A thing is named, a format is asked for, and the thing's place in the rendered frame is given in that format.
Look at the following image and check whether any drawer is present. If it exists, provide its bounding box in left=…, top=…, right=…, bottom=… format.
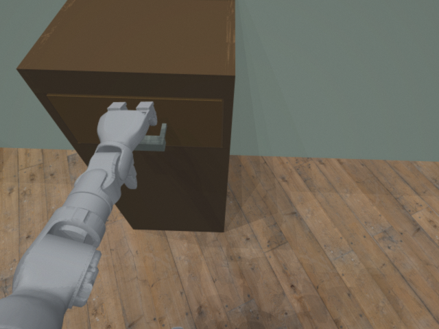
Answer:
left=47, top=93, right=222, bottom=147

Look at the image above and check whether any robot left hand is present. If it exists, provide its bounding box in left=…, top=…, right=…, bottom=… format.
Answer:
left=97, top=101, right=157, bottom=189

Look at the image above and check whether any cabinet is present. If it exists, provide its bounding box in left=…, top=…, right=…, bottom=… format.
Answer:
left=16, top=0, right=235, bottom=232

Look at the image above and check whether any handle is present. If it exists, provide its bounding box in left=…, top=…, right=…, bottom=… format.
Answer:
left=134, top=123, right=167, bottom=151

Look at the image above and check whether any robot left forearm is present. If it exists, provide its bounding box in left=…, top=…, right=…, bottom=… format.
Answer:
left=12, top=141, right=133, bottom=292

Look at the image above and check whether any robot left upper arm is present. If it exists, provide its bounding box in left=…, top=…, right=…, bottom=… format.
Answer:
left=0, top=234, right=102, bottom=329

